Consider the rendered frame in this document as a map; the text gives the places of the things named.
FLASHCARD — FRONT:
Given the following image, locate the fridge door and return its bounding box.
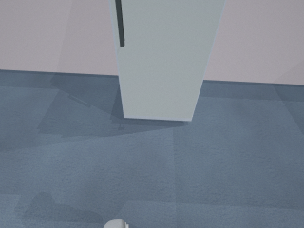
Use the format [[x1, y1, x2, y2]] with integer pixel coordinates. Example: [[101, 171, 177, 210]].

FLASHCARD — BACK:
[[110, 0, 225, 119]]

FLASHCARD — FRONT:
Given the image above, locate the handle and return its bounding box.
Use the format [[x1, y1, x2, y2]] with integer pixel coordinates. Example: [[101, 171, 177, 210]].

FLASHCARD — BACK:
[[115, 0, 125, 47]]

